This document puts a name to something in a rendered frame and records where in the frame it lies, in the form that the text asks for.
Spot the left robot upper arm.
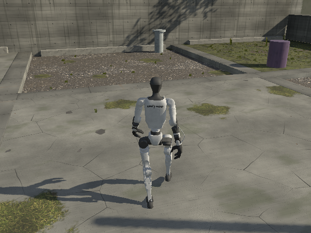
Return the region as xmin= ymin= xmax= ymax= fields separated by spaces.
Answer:
xmin=134 ymin=98 xmax=146 ymax=123

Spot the robot right hand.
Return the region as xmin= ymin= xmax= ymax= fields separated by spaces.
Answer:
xmin=171 ymin=145 xmax=182 ymax=159

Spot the right robot forearm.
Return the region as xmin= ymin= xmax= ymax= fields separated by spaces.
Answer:
xmin=172 ymin=119 xmax=182 ymax=146

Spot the left robot forearm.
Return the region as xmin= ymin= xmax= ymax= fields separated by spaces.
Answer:
xmin=132 ymin=116 xmax=139 ymax=131

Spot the left robot shin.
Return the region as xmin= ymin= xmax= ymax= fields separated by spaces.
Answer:
xmin=143 ymin=168 xmax=152 ymax=202

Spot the robot left hand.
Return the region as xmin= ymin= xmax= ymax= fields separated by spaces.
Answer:
xmin=132 ymin=129 xmax=144 ymax=138

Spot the right robot upper arm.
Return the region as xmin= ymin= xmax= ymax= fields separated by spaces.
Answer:
xmin=166 ymin=98 xmax=176 ymax=126

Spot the robot head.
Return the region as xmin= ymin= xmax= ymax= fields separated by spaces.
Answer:
xmin=148 ymin=77 xmax=164 ymax=100

